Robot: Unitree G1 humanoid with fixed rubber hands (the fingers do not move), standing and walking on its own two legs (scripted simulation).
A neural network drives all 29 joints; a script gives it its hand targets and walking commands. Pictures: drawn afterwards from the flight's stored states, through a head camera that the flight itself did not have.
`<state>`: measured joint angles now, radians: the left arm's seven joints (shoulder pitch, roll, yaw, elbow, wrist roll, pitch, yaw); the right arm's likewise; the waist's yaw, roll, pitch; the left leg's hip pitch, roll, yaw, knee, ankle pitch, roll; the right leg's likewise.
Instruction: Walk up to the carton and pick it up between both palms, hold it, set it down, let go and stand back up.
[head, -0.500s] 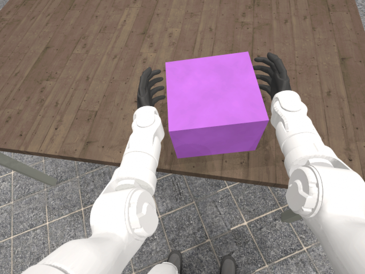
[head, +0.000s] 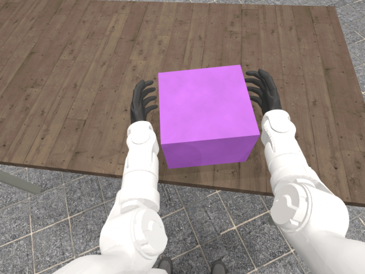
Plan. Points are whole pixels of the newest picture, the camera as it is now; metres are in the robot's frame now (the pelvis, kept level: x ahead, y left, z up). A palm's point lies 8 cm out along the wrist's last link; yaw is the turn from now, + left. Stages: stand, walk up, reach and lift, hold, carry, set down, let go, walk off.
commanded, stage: reach and lift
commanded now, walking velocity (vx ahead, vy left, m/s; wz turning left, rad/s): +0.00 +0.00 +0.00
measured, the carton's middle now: (203, 118) +0.44 +0.05 +0.00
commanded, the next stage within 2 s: none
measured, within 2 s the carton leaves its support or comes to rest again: neither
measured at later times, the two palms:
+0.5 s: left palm (140, 118) +0.40 +0.18 +0.05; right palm (269, 106) +0.46 -0.10 +0.05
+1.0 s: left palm (140, 118) +0.40 +0.18 +0.04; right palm (269, 107) +0.46 -0.10 +0.05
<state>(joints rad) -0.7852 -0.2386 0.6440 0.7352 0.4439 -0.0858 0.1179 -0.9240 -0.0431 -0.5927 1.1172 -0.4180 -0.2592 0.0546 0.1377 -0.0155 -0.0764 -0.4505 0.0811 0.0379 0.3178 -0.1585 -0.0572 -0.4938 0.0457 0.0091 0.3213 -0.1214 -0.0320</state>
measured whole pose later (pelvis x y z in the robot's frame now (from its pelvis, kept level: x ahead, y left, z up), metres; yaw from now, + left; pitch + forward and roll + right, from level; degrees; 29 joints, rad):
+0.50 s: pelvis +0.00 +0.00 +0.00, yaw +1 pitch +17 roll +0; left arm -0.77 -0.24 0.63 0.73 0.42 -0.09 0.12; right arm -0.90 -0.03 -0.61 1.10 -0.42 -0.27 0.06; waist 0.13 -0.01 -0.08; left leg -0.45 0.08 0.03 0.31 -0.15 -0.06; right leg -0.49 0.04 0.00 0.31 -0.12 -0.03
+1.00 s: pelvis +0.00 +0.00 +0.00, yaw +1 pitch +18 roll +0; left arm -0.78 -0.23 0.62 0.78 0.39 -0.12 0.14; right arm -0.91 -0.05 -0.60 1.15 -0.41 -0.31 0.05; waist 0.13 -0.01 -0.11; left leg -0.48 0.08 0.03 0.32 -0.15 -0.06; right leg -0.51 0.04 0.00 0.31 -0.12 -0.03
